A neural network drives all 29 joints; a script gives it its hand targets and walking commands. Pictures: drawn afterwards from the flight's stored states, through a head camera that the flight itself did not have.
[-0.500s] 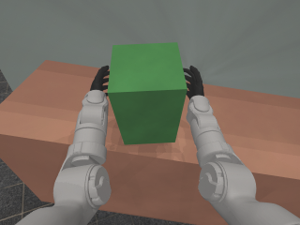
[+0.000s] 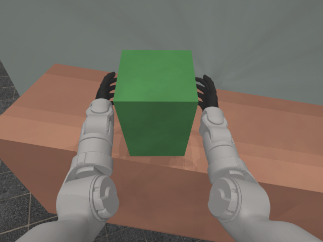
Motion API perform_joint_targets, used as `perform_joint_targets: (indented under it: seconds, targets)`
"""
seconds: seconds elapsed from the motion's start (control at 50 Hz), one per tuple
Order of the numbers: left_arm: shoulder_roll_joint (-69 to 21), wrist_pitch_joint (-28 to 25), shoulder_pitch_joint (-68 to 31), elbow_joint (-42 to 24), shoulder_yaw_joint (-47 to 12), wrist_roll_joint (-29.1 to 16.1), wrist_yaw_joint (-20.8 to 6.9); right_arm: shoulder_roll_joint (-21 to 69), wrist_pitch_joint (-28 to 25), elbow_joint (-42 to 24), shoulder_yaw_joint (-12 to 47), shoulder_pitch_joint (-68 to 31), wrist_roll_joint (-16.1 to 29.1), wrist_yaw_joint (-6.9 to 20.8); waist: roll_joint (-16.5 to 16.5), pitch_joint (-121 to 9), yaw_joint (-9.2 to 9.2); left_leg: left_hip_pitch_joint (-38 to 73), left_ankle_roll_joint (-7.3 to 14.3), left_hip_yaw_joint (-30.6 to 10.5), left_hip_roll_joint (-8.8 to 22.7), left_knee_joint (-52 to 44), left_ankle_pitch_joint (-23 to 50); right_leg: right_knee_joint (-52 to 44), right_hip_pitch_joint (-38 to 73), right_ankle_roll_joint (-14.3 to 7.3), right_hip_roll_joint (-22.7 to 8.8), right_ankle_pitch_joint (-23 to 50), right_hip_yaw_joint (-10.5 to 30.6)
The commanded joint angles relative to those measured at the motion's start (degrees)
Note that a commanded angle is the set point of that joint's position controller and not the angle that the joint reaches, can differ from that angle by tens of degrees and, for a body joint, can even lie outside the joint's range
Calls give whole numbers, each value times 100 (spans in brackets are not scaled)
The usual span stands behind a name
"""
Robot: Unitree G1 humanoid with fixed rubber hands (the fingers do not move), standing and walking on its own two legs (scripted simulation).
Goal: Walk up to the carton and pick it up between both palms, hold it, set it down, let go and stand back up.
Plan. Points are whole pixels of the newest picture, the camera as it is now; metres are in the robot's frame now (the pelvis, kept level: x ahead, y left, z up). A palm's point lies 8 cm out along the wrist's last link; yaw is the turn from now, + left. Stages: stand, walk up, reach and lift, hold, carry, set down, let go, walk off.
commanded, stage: set down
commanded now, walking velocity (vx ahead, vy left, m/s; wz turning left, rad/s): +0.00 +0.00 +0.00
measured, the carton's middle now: (156, 109) +0.44 +0.00 +0.10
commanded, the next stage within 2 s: none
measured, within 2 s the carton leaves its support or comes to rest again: rests again in 1.10 s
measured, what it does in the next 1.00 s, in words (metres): stands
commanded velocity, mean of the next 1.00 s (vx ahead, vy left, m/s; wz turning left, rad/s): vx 0.00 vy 0.00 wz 0.00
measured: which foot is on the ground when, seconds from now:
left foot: down 0.00-1.00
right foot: down 0.00-1.00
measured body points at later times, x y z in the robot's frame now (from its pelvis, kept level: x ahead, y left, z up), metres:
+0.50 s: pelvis +0.02 +0.00 +0.00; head +0.02 +0.02 +0.45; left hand +0.44 +0.12 +0.13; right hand +0.42 -0.15 +0.13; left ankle +0.01 +0.11 -0.75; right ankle +0.00 -0.11 -0.75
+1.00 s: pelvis +0.02 +0.01 +0.00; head +0.03 +0.03 +0.45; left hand +0.45 +0.12 +0.12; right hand +0.42 -0.15 +0.12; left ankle +0.01 +0.11 -0.75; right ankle +0.00 -0.11 -0.75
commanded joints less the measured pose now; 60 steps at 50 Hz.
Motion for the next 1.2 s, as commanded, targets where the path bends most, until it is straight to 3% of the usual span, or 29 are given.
perform_joint_targets:
  seconds: [0.0, 0.04, 0.08, 0.14, 0.18, 0.26, 0.36, 0.4, 0.46, 0.48, 0.5, 0.52, 0.54, 0.56, 0.6, 0.64, 0.7, 0.72, 0.76, 0.78, 0.84, 0.86, 0.92, 0.94, 0.96, 0.98, 1.08, 1.14, 1.18]
  targets:
    - [-2266, -418, -3246, -469, -1351, -281, -566, 1992, -249, -222, 907, -3046, -244, 864, 781, -2213, -262, 844, -277, 315, -33, -104, 528, -20, 126, 297, 172, 749, -471]
    - [-2236, -373, -3124, -222, -1224, -251, -543, 1973, -249, -311, 962, -3097, -246, 879, 658, -2044, -99, 821, -229, 359, -8, -85, 530, -34, 73, 329, 155, 741, -449]
    - [-2272, -339, -2864, -280, -1272, -270, -527, 1921, -267, -384, 969, -2980, -231, 910, 427, -1949, -138, 856, -232, 277, -16, -70, 669, -75, -6, 294, 204, 769, -394]
    - [-2396, -438, -2821, -275, -1269, -349, -485, 1920, -426, -542, 1099, -3174, -162, 948, 444, -2250, -100, 1191, -279, 275, 17, 178, 1347, 4, -117, 303, 221, 1252, -439]
    - [-2556, -523, -2866, -307, -1367, -330, -453, 1958, -538, -475, 1089, -3085, -198, 964, 669, -2472, -99, 1324, -282, 205, 87, 191, 1654, 27, -231, 214, 305, 1127, -480]
    - [-2691, -621, -2590, -341, -1482, -268, -342, 1988, -640, -452, 1242, -3012, -245, 999, 753, -2477, 8, 1621, -354, 187, 160, 358, 2168, 14, -365, 241, 267, 1289, -462]
    - [-2539, -515, -2103, -252, -1289, -113, -445, 2139, -655, -456, 1480, -2722, -142, 908, 372, -2113, 195, 1155, -232, 301, 66, 236, 1886, 91, 182, 282, 221, 1746, -346]
    - [-2518, -543, -2011, -202, -1195, -6, -495, 2179, -617, -433, 1493, -2609, -124, 838, 320, -1971, 128, 641, -196, 358, -44, 103, 1671, 149, 647, 394, 180, 2193, -269]
    - [-2372, -631, -1899, -290, -1062, -66, -578, 2350, -676, -687, 1779, -2622, -104, 799, 37, -2127, 299, 117, -77, 405, -127, 10, 1336, 374, 1270, 569, 77, 3047, -156]
    - [-2492, -665, -2005, -233, -1186, -100, -585, 2320, -710, -728, 1771, -2569, -160, 790, 171, -2083, 175, 108, -132, 413, -118, 23, 1429, 393, 1332, 546, 73, 3205, -194]
    - [-2433, -677, -1935, -254, -1139, -37, -607, 2244, -723, -699, 1721, -2585, -200, 780, 260, -2059, 213, 43, -105, 406, -89, -15, 1435, 405, 1392, 553, 52, 3104, -215]
    - [-2414, -671, -1927, -183, -1093, -22, -623, 2228, -716, -769, 1726, -2448, -218, 755, 49, -2095, 161, -47, -72, 412, -125, -65, 1239, 373, 1491, 585, 55, 3032, -175]
    - [-2368, -649, -1870, -218, -1182, -57, -651, 2257, -677, -714, 1725, -2417, -218, 750, 145, -1885, 68, -5, -50, 358, -88, -162, 1170, 298, 1360, 553, 92, 2769, -231]
    - [-2466, -655, -1817, -331, -1187, -90, -646, 2350, -668, -682, 1782, -2300, -209, 736, 152, -1888, 171, 196, -53, 364, -48, -73, 1251, 291, 1212, 501, 55, 2735, -268]
    - [-2416, -597, -1569, -215, -1093, -39, -716, 2329, -607, -703, 1796, -2160, -98, 753, 109, -1709, 147, 264, 9, 337, -115, -109, 1278, 291, 1221, 545, 24, 2873, -232]
    - [-2324, -604, -1746, -379, -1194, -64, -749, 2243, -568, -585, 1728, -2101, -205, 736, 343, -1780, -18, 327, -55, 387, -118, -61, 1304, 268, 1091, 507, 57, 2618, -267]
    - [-2307, -601, -1710, -388, -1128, -87, -775, 2206, -559, -762, 1758, -1896, -216, 737, 190, -1634, 9, 449, -29, 345, -81, -87, 1245, 198, 887, 521, 30, 2378, -318]
    - [-2343, -619, -1759, -436, -1243, -44, -756, 2205, -582, -728, 1694, -1952, -225, 753, 365, -1746, -10, 503, -77, 318, -78, -55, 1213, 173, 671, 471, 67, 2205, -335]
    - [-2330, -611, -1658, -328, -1131, 73, -733, 2154, -550, -627, 1489, -1978, -321, 801, 509, -1568, 39, 667, -130, 426, -59, -5, 1154, 80, 464, 433, 97, 1766, -366]
    - [-2291, -616, -1644, -372, -1068, 54, -727, 2155, -534, -592, 1493, -1847, -291, 824, 298, -1505, 48, 598, -52, 318, -16, -70, 1038, 79, 375, 405, 88, 1655, -360]
    - [-2327, -618, -1488, -417, -931, 187, -662, 2110, -572, -683, 1516, -1907, -282, 927, 382, -1448, 253, 727, -32, 334, 2, -119, 1137, -17, 202, 412, 161, 1345, -315]
    - [-2323, -598, -1500, -483, -827, 194, -623, 2141, -560, -607, 1544, -1816, -212, 943, 430, -1402, 182, 841, -24, 329, -20, -55, 1373, 0, 146, 411, 133, 1448, -349]
    - [-2307, -615, -1247, -345, -634, 279, -643, 2107, -494, -658, 1504, -1731, -259, 981, 213, -1341, 353, 677, 42, 421, 4, -84, 1259, 28, 327, 449, 114, 1509, -301]
    - [-2236, -594, -1392, -525, -672, 303, -627, 2134, -464, -629, 1519, -1677, -289, 988, 313, -1324, 257, 578, 47, 354, -17, -116, 1163, 39, 317, 408, 119, 1420, -316]
    - [-2228, -573, -1295, -415, -650, 278, -626, 2043, -467, -658, 1476, -1707, -297, 999, 259, -1306, 337, 572, 33, 458, -11, -107, 1122, 0, 329, 432, 109, 1367, -261]
    - [-2203, -584, -1400, -491, -738, 262, -609, 2117, -484, -698, 1580, -1683, -299, 1009, 214, -1313, 281, 547, 48, 368, -32, -88, 1155, 45, 340, 396, 129, 1381, -284]
    - [-2323, -581, -1064, -375, -776, 302, -607, 2017, -486, -669, 1483, -1552, -368, 1050, 410, -1270, 296, 882, 40, 363, 27, 107, 1710, 74, 38, 417, 155, 1638, -360]
    - [-2444, -706, -1049, -703, -935, 127, -601, 2171, -547, -607, 1655, -1192, -286, 1064, 469, -1587, 299, 931, 70, 324, 45, 133, 2105, 123, -39, 385, 157, 1944, -317]
    - [-2442, -702, -947, -522, -890, 243, -625, 2085, -546, -529, 1510, -1268, -351, 1016, 472, -1556, 199, 944, -14, 359, 11, 240, 2151, 65, -89, 363, 178, 1817, -337]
